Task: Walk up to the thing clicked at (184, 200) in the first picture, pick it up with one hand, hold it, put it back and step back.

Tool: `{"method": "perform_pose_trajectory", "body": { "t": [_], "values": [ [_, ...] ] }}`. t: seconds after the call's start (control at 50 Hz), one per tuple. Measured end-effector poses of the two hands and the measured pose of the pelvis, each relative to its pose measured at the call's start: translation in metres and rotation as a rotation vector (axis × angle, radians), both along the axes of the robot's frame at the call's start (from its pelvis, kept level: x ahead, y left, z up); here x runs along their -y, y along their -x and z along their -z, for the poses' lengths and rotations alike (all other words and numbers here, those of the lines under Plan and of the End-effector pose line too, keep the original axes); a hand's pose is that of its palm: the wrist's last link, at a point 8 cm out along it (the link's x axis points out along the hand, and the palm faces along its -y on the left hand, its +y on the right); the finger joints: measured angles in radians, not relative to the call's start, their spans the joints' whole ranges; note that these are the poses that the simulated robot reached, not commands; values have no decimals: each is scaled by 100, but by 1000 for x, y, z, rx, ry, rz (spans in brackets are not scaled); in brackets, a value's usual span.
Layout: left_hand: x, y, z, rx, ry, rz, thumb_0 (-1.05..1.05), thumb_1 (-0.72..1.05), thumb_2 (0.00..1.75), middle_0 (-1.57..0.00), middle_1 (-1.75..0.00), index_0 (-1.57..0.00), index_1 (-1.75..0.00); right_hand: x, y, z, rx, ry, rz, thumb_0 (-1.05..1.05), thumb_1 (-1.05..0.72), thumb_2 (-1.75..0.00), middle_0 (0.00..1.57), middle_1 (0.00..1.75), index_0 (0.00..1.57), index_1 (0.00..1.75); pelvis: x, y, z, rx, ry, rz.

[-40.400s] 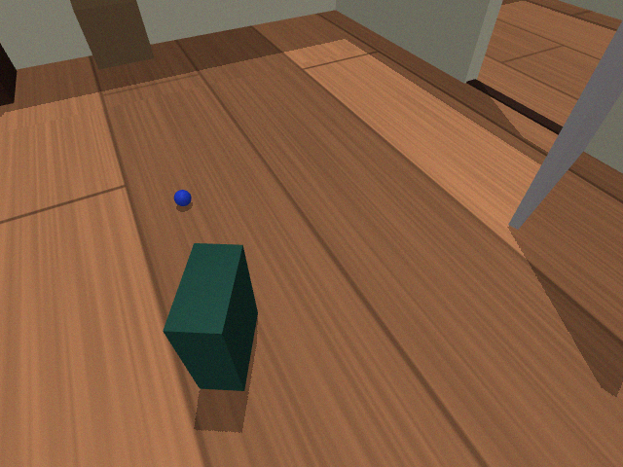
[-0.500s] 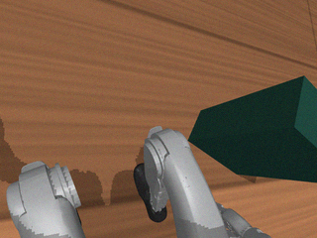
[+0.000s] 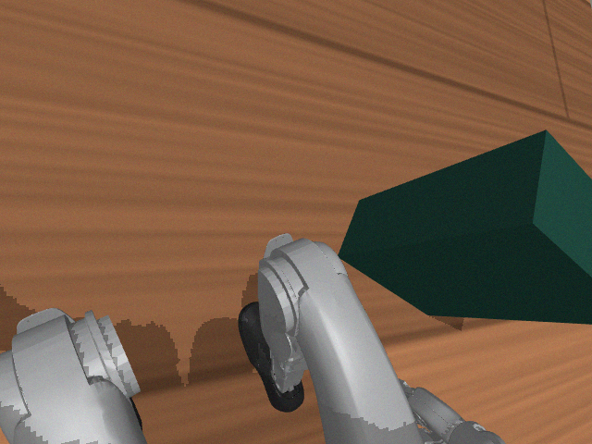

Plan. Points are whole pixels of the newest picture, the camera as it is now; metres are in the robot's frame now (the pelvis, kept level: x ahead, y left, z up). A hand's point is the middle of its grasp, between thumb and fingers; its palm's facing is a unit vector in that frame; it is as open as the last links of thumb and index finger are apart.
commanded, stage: close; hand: left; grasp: from above
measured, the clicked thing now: out of the picture +0.43 +0.35 -0.26
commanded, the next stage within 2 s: settle in 1.08 s
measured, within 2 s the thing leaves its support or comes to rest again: leaves its support in 1.56 s
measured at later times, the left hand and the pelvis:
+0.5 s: hand out of the picture +0.43 +0.35 -0.24, palm faces -0.42 -0.17 -0.89, open 10.2 cm; pelvis +0.00 +0.00 +0.00, yaw +0 degrees
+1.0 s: hand out of the picture +0.43 +0.35 -0.24, palm faces -0.41 -0.17 -0.89, open 9.7 cm; pelvis +0.00 +0.00 +0.00, yaw +0 degrees
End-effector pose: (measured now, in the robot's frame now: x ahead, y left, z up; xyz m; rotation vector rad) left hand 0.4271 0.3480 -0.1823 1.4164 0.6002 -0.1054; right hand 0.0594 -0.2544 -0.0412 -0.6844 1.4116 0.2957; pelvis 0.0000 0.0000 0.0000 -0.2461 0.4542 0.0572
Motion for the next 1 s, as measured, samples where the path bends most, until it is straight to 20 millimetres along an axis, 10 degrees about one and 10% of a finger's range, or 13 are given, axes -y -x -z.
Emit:
{"method": "perform_pose_trajectory", "body": {
  "t": [1.0],
  "values": [
    [-2,-3,0,7,2,15,-2,6,50,-53,-71,-64,-68,-3,-2,-4,-12,-6,-28,0,-90,-90,20,30,20,30,1,1,-4,10,8,5]
  ]
}}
